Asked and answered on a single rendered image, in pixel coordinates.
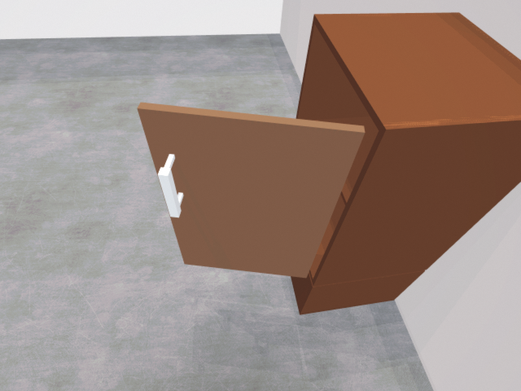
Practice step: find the cupboard door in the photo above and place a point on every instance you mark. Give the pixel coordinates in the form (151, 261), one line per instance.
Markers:
(258, 191)

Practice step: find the handle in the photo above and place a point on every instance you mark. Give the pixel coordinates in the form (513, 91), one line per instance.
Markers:
(173, 200)

